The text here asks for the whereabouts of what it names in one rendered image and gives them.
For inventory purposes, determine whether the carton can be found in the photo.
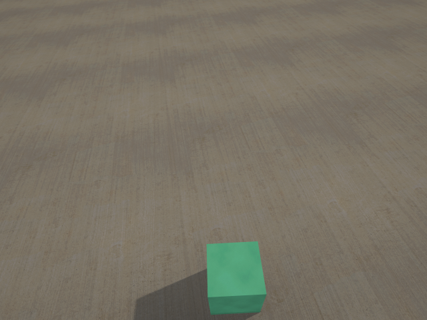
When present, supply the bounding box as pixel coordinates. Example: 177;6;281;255
207;241;267;315

